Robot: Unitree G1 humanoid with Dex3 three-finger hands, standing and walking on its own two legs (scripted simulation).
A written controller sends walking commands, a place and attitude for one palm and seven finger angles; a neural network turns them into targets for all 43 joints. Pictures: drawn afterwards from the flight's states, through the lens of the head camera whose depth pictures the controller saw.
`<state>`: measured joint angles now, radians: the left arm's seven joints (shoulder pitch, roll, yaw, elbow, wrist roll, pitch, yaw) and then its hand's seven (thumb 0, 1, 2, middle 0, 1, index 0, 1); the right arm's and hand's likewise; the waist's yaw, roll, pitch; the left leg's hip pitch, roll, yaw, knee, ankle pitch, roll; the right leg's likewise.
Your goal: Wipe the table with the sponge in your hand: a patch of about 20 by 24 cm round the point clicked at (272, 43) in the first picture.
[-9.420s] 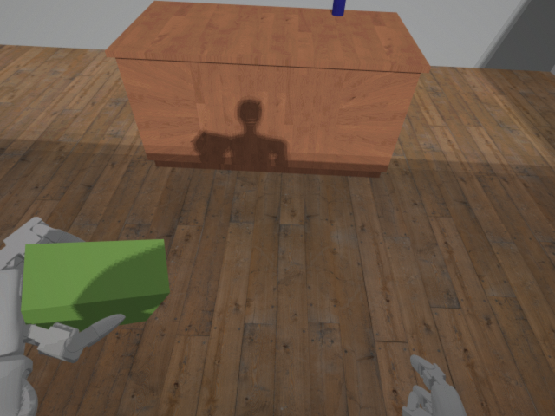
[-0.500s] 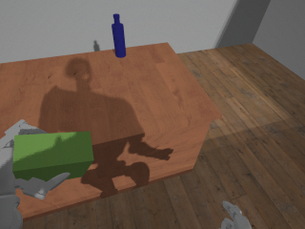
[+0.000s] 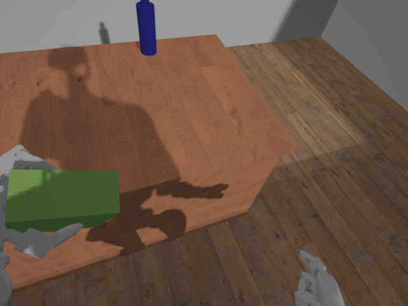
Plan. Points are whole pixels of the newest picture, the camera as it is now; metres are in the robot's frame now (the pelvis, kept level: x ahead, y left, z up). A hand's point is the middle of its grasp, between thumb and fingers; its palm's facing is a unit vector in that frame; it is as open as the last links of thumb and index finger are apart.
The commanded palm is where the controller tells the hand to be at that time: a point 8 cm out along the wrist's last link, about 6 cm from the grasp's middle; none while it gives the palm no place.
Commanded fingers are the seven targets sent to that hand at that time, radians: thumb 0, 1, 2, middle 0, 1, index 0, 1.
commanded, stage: shuffle to correct the standing spot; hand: left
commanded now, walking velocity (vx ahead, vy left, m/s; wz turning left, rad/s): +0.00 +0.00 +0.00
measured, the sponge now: (78, 203) +0.24 +0.21 +0.11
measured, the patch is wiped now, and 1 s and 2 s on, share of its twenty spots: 0.00 0.00 0.00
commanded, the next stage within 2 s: come to a stop and stand still in 1.70 s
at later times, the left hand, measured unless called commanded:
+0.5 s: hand (19, 197) +0.22 +0.27 +0.15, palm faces +0.44 -0.83 -0.34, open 10.2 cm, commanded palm +0.17 +0.30 +0.18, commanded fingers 0.00 0.10 1.30 -1.20 -1.60 -1.20 -1.60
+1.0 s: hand (9, 181) +0.24 +0.29 +0.16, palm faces +0.41 -0.83 -0.39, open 10.2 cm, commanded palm +0.18 +0.32 +0.18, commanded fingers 0.00 0.10 1.30 -1.20 -1.60 -1.20 -1.60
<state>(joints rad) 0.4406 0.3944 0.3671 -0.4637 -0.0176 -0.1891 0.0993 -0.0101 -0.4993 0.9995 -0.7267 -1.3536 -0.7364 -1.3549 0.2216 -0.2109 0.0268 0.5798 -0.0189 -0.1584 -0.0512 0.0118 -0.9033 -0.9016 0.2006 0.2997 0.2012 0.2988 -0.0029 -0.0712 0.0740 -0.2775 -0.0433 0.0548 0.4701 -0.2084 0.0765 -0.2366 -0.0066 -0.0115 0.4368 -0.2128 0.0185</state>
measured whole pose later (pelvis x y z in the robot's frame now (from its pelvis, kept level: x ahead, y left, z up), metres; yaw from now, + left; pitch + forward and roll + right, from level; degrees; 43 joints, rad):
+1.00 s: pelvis +0.02 +0.04 -0.01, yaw +0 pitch -2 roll -1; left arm 0.44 0.36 0.37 -0.47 -0.05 -0.19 0.14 -0.01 -0.50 1.00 -0.72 -1.36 -0.73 -1.36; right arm 0.20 -0.22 -0.01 0.59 -0.02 -0.08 -0.03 0.01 -0.90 -0.90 0.20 0.30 0.20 0.30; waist 0.00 0.02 0.06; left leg -0.23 -0.11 0.09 0.57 -0.30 0.12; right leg -0.27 -0.04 -0.09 0.64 -0.39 -0.01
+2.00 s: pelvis +0.10 +0.15 +0.00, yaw -1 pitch -2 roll -1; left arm 0.47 0.34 0.35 -0.49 -0.05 -0.15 0.12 -0.01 -0.50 1.01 -0.72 -1.36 -0.73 -1.36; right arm 0.17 -0.22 0.00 0.63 0.00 -0.07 -0.06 0.01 -0.90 -0.90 0.20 0.30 0.20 0.30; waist 0.00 -0.01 0.05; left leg -0.21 0.00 0.03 0.53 -0.28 0.02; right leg -0.21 0.02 -0.07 0.50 -0.25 -0.03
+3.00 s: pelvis +0.07 +0.18 +0.00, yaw +0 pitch +0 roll +0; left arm 0.38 0.38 0.35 -0.45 -0.05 -0.22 0.11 -0.01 -0.49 1.01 -0.72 -1.36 -0.73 -1.36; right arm 0.18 -0.18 0.04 0.59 0.01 -0.16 -0.01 0.01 -0.90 -0.90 0.20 0.30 0.20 0.30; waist 0.04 -0.05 0.06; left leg -0.29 -0.05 0.03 0.48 -0.19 0.06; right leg -0.28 -0.02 -0.04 0.48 -0.19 0.00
